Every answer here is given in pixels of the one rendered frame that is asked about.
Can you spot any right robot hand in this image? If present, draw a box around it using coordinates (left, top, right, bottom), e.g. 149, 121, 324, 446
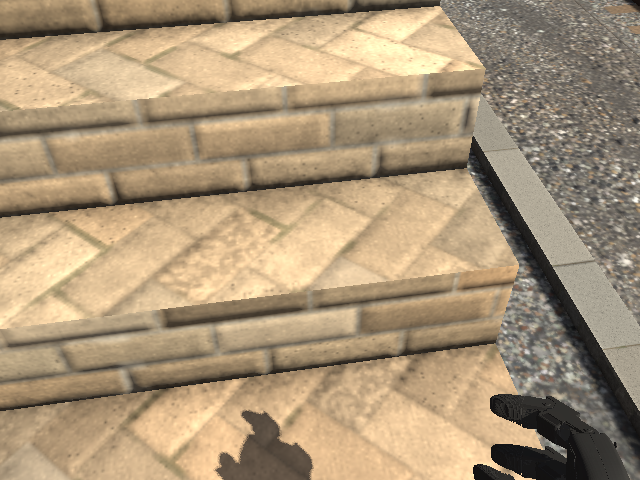
473, 394, 630, 480

